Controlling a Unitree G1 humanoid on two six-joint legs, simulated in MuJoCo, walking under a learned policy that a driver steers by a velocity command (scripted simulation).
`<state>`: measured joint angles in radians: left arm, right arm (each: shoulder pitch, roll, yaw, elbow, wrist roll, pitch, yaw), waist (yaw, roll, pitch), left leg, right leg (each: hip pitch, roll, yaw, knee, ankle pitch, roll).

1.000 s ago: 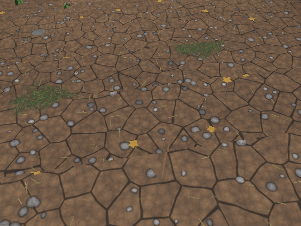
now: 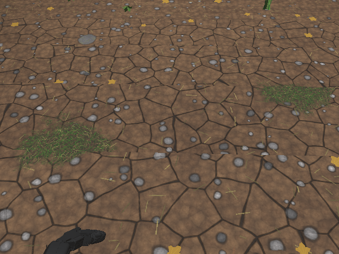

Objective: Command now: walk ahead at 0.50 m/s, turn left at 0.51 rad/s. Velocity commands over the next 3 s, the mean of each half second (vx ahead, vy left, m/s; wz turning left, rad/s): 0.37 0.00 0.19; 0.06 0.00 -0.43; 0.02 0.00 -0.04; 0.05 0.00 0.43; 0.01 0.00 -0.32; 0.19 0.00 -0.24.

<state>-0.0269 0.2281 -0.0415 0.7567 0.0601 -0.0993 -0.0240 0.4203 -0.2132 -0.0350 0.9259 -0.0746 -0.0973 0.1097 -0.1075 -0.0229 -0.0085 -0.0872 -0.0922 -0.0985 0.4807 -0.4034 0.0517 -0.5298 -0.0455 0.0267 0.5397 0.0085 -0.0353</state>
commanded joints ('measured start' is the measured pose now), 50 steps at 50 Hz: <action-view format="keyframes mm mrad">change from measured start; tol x32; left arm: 1 294 220 84 36 -17 -38 23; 50 251 167 132 -124 18 -22 -18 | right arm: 1 -121 -136 -35 -112 -9 -19 -12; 50 -208 -158 -40 -324 15 48 -119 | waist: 1 227 -26 -83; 50 44 -12 -103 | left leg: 1 -398 119 -128 183 475 65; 3 -788 -52 -5 796 -275 -30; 20 -144 135 132 224 336 -28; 23 363 394 -127 37 979 339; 30 -209 370 90 -199 586 193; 38 -240 433 134 134 534 81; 41 -647 75 102 640 -426 -144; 50 -390 80 45 833 171 -169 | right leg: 1 614 -40 19 71 66 -131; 3 1041 -387 689 -194 -111 -419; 5 609 -295 485 -312 -563 -247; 21 252 -102 18 -5 408 -159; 25 -153 27 -4 685 -791 39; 37 195 16 -135 111 -332 52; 39 452 -8 -6 -4 206 -34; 40 651 -263 388 -99 1002 -348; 50 209 -118 175 -22 662 -225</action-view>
